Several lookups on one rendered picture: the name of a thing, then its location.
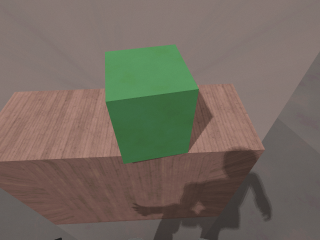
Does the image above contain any pedestal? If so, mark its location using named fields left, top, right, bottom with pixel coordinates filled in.
left=0, top=83, right=265, bottom=225

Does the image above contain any carton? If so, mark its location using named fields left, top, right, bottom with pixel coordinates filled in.
left=105, top=44, right=199, bottom=164

